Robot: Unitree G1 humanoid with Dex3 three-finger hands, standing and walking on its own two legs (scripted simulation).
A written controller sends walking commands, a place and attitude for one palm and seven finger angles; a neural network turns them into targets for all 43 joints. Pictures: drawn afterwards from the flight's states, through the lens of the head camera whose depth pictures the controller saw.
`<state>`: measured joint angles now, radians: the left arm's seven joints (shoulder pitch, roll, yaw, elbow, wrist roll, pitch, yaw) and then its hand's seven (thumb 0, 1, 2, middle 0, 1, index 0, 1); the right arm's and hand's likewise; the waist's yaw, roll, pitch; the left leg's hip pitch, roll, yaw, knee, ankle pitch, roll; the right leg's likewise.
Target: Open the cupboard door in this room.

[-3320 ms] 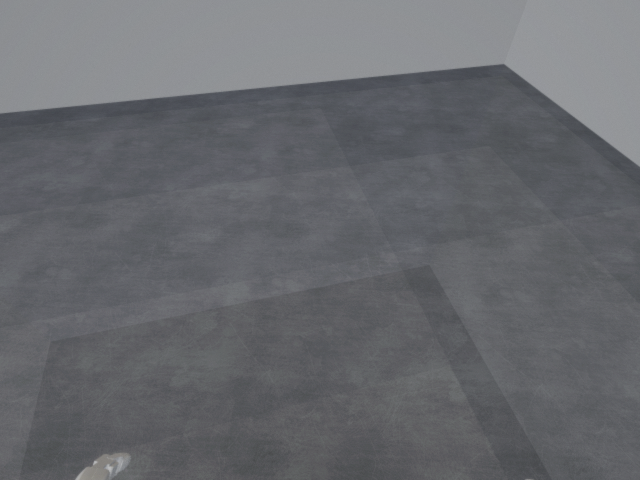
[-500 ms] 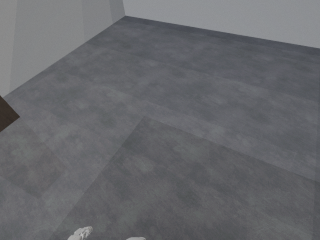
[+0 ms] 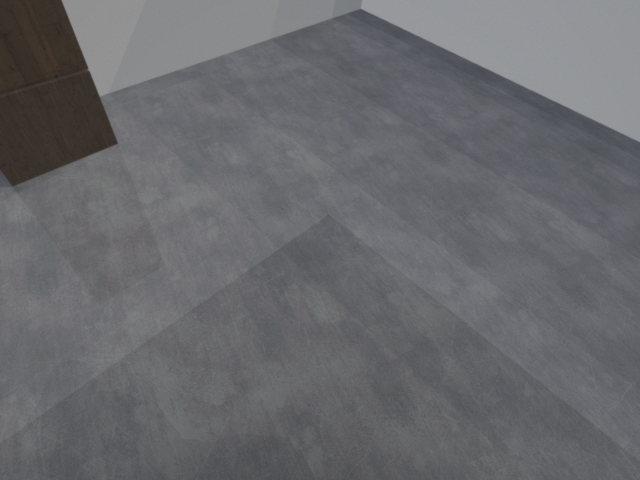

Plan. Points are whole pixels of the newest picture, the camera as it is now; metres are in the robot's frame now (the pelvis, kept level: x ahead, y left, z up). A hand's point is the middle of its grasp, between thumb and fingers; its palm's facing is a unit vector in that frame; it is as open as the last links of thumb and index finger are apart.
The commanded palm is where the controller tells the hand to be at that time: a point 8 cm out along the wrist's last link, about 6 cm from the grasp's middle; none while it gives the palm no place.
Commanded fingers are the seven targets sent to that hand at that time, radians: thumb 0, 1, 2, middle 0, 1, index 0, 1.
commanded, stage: turn or walk to find it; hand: left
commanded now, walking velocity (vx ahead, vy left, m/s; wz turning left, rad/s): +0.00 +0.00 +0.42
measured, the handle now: out of the picture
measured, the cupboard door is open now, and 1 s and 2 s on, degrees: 0 0 0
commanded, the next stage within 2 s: stand and wait in 0.60 s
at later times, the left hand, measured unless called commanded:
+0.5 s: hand out of the picture +0.08 +0.17 -0.13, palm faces +0.18 -0.94 -0.29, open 7.4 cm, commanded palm none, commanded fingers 0.00 0.90 0.90 -0.20 -0.30 -0.20 -0.30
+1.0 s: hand out of the picture -0.12 +0.16 -0.18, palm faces +0.43 -0.88 -0.22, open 7.4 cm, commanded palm none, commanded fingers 0.00 0.90 0.90 -0.20 -0.30 -0.20 -0.30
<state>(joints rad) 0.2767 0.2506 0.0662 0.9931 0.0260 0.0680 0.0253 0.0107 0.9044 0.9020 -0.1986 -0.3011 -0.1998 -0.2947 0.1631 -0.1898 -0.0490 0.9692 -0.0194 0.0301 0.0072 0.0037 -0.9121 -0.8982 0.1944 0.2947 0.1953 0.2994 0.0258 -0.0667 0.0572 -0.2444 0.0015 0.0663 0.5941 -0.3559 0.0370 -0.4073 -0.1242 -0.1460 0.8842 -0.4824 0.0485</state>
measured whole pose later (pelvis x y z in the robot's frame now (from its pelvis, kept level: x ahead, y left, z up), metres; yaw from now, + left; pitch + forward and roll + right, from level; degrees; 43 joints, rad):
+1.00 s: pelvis -0.03 -0.02 +0.00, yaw +21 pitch -1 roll +0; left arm 0.32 0.22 0.05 1.05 0.02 0.04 0.03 0.01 0.91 0.90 -0.20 -0.30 -0.20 -0.29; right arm 0.15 -0.18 -0.03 1.01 -0.01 0.03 0.00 0.00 -0.91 -0.90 0.19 0.29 0.19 0.30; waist 0.04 -0.05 0.06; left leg -0.22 -0.01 0.06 0.56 -0.33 0.03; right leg -0.29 -0.11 -0.19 0.70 -0.44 0.03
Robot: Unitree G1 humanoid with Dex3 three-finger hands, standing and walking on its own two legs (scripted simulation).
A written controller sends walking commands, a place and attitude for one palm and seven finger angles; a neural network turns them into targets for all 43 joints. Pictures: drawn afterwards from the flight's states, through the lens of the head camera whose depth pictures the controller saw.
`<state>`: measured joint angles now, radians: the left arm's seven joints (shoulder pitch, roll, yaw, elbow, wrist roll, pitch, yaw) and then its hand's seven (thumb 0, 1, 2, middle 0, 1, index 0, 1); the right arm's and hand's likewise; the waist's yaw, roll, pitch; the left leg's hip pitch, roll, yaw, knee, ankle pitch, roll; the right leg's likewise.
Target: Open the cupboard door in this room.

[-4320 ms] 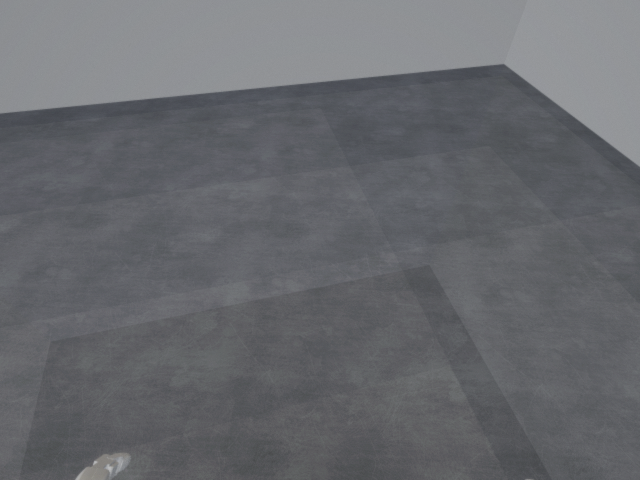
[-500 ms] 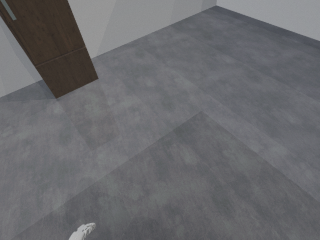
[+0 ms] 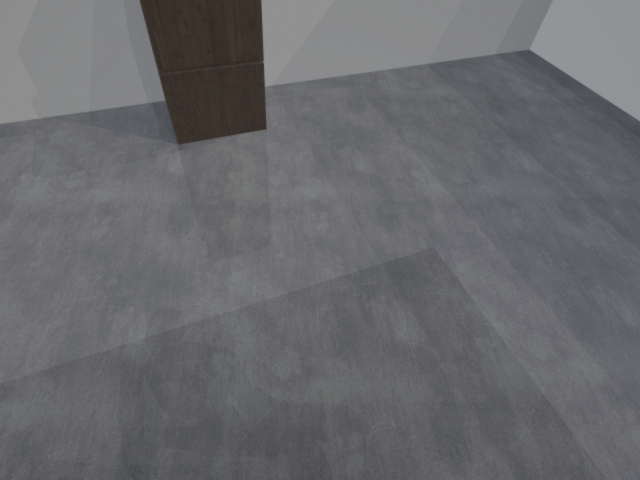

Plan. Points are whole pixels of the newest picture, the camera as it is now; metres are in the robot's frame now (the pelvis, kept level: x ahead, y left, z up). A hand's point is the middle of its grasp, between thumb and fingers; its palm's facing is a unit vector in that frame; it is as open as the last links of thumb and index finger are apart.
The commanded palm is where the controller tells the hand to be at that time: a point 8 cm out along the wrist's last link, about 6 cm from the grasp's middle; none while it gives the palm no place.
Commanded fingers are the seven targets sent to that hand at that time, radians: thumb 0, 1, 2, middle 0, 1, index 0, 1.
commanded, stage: turn or walk to find it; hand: left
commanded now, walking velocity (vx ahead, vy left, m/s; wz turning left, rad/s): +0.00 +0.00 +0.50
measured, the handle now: out of the picture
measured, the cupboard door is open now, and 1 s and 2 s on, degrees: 0 0 0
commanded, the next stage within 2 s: stand and wait in 0.40 s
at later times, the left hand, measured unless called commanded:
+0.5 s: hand out of the picture +0.06 +0.19 -0.14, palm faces +0.15 -0.95 -0.28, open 7.4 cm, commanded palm none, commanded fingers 0.00 0.90 0.90 -0.20 -0.30 -0.20 -0.30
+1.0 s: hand out of the picture -0.08 +0.09 -0.17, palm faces +0.31 -0.94 -0.13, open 7.4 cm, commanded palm none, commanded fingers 0.00 0.90 0.90 -0.20 -0.30 -0.20 -0.30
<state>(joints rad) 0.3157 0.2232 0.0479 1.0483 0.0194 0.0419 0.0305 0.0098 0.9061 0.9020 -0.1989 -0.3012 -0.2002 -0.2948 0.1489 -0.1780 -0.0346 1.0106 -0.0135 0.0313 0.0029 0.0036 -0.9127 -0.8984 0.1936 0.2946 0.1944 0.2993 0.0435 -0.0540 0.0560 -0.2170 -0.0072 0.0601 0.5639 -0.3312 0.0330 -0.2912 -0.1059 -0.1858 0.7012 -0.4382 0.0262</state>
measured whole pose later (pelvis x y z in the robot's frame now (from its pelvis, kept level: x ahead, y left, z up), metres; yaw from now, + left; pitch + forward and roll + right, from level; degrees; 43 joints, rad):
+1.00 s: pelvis +0.02 -0.03 +0.01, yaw +13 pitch -1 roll +0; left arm 0.39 0.10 -0.01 1.16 0.01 0.00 0.04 0.01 0.91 0.90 -0.20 -0.30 -0.20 -0.29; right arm 0.16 -0.15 -0.02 1.12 -0.01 0.00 -0.04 0.01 -0.94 -0.90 0.20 0.29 0.20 0.30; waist 0.05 -0.03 0.04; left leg -0.19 0.03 0.06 0.49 -0.29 -0.02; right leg -0.11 -0.01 -0.11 0.48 -0.35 -0.03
